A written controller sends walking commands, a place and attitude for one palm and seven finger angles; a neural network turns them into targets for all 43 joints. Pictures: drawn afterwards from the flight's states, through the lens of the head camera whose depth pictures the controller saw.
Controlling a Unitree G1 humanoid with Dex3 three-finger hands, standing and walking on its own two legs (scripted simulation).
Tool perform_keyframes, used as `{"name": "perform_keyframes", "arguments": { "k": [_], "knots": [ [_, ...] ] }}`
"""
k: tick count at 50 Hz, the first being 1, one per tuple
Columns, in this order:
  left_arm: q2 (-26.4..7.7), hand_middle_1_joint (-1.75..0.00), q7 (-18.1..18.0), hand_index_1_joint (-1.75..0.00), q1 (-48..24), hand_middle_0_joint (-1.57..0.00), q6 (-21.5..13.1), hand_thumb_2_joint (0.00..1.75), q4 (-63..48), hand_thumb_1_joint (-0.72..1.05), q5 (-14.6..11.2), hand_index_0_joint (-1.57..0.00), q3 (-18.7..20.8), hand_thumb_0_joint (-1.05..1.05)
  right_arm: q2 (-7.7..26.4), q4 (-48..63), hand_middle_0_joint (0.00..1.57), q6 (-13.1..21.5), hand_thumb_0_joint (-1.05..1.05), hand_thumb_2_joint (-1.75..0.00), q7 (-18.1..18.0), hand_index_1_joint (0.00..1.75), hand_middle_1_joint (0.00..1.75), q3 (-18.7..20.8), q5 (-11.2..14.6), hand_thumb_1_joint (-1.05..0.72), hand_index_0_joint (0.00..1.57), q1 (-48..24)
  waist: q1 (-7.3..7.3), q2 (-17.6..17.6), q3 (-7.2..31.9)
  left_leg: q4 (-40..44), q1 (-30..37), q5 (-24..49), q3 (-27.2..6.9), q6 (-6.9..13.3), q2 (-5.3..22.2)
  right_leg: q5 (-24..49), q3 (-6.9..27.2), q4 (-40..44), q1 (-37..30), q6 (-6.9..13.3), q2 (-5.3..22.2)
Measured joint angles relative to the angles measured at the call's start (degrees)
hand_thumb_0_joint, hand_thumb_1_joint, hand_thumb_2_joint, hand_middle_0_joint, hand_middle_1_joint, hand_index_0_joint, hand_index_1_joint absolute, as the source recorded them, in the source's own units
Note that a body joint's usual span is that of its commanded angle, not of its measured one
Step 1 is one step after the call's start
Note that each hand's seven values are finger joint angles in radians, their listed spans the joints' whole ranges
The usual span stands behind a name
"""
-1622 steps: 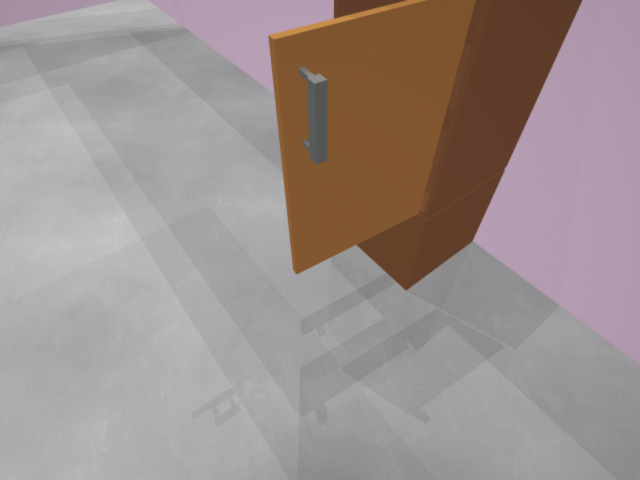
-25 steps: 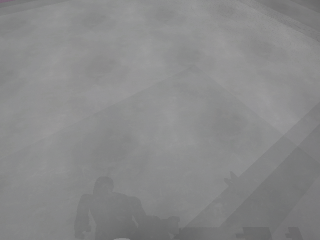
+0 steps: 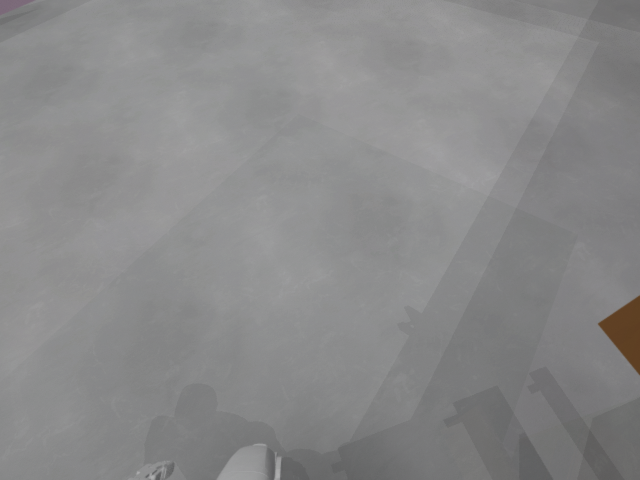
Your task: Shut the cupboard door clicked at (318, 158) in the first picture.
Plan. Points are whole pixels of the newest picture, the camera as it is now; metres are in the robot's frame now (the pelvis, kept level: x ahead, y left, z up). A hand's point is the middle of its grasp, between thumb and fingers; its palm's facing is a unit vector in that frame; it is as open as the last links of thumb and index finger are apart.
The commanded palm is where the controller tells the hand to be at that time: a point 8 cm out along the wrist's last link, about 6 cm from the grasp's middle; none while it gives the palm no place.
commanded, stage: turn to face it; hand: left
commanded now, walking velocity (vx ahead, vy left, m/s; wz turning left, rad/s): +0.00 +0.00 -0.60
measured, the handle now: out of the picture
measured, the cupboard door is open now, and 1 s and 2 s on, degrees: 54 54 54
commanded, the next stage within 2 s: take the last steps up to it in 1.90 s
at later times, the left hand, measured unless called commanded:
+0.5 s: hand (192, 422) +0.20 +0.21 -0.16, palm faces -0.27 -0.93 -0.23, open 7.4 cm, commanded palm none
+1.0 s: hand (243, 400) +0.24 +0.14 -0.19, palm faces -0.50 -0.84 -0.19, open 7.4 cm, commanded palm none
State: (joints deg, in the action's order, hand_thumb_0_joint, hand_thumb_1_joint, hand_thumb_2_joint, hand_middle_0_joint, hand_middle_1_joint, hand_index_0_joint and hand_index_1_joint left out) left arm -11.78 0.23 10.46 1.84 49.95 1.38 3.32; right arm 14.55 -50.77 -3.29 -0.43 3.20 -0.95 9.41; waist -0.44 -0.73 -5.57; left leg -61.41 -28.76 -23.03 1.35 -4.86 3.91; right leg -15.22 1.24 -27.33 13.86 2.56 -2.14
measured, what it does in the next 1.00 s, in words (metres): steps on the spot, turning right: left foot, then right foot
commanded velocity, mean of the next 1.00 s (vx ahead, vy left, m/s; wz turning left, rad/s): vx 0.00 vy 0.00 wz -0.60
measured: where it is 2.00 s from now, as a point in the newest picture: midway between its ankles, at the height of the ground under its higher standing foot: outside the picture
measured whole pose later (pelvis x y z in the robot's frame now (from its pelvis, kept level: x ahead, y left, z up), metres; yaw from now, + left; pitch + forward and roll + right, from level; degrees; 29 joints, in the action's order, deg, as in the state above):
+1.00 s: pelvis +0.08 +0.01 -0.01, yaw -34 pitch +2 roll -1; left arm -13.3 0.6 11.9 3.5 51.8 0.9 4.1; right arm 12.6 -49.1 -0.8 -0.9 1.7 -0.8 10.2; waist 0.6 2.7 -3.8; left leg -34.0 -19.3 -15.6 2.9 -1.4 2.3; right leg -22.5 6.4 -37.2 18.1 -0.4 -3.2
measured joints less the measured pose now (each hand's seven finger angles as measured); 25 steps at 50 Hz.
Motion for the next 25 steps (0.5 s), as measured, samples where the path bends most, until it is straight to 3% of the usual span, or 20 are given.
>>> {"name": "perform_keyframes", "arguments": {
  "k": [6,9,10,13,17,20,25],
  "knots": [
    [0.3,-0.3,0.2,-0.3,1.7,-0.21,0.4,0.9,1.0,0.9,0.3,-0.21,0.2,0.0,-0.7,0.8,0.2,0.6,0.0,-0.9,-0.4,0.3,0.3,-0.4,0.4,-0.91,0.2,-0.8,1.01,1.8,0.3,13.5,3.3,-0.8,-0.8,0.1,-1.2,-1.0,3.3,-0.8,-0.2,-0.8,-1.0],
    [-0.2,-0.3,0.2,-0.3,2.6,-0.21,1.0,0.9,1.5,0.9,0.0,-0.21,0.7,0.01,-1.3,1.5,0.2,1.7,0.0,-0.9,-0.6,0.3,0.3,-0.9,0.6,-0.91,0.2,-0.4,1.31,2.5,1.0,26.2,8.5,5.7,-0.6,0.6,-1.8,-3.2,5.1,-4.1,1.1,-1.9,-1.8],
    [-0.6,-0.3,0.2,-0.3,2.7,-0.21,1.4,0.9,1.6,0.9,-0.3,-0.21,0.9,0.01,-1.5,1.6,0.2,2.3,0.0,-0.9,-0.6,0.3,0.3,-1.1,0.4,-0.91,0.2,-0.2,1.26,2.6,1.4,28.3,9.3,8.4,-0.4,1.9,-1.6,-4.3,5.4,-6.5,2.2,-2.2,-2.2],
    [-2.2,-0.3,0.3,-0.3,1.9,-0.21,2.3,0.9,2.1,0.91,-0.4,-0.2,1.6,0.01,-3.0,2.1,0.2,2.7,0.0,-0.9,-0.8,0.3,0.3,-2.3,-0.5,-0.91,0.2,0.1,1.82,4.3,0.5,26.6,10.4,5.7,2.7,5.2,-1.0,-14.9,3.1,-22.8,7.6,-3.3,-1.6],
    [-3.3,-0.3,1.4,-0.3,0.4,-0.2,2.9,0.9,1.6,0.91,-0.1,-0.2,2.3,0.01,-3.9,2.6,0.21,2.6,0.0,-0.9,-1.1,0.3,0.3,-3.1,-1.0,-0.9,0.2,1.6,1.36,2.9,0.0,30.2,13.3,6.2,4.5,5.3,1.1,-14.7,-1.6,-34.2,11.8,-4.9,0.3],
    [-3.7,-0.3,1.9,-0.29,-0.9,-0.2,3.0,0.9,0.6,0.91,-0.1,-0.2,2.5,0.01,-3.9,2.0,0.21,2.5,0.0,-0.9,-1.1,0.3,0.3,-3.0,-1.0,-0.9,0.2,2.6,1.24,1.7,-0.4,32.2,14.9,6.9,6.2,5.1,2.4,-12.8,-3.0,-32.5,12.1,-5.4,2.0],
    [-3.5,-0.3,2.2,-0.29,-2.7,-0.2,2.7,0.9,-0.3,0.91,0.0,-0.2,2.3,0.01,-2.8,0.8,0.21,2.2,0.0,-0.9,-0.6,0.3,0.3,-2.0,-1.0,-0.9,0.2,3.9,0.39,-0.1,-0.5,31.3,16.2,5.4,9.8,4.0,4.5,-10.2,-4.4,-21.1,8.8,-5.1,3.5]
  ]
}}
